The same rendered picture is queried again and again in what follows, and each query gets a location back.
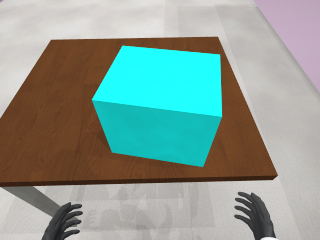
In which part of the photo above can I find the table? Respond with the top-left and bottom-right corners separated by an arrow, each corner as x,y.
0,36 -> 278,227

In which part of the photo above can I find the robot right hand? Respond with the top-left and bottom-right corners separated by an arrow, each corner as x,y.
234,192 -> 276,240

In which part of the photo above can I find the robot left hand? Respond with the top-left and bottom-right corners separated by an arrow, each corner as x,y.
41,202 -> 83,240

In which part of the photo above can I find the carton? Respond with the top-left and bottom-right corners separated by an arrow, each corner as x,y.
92,45 -> 222,167

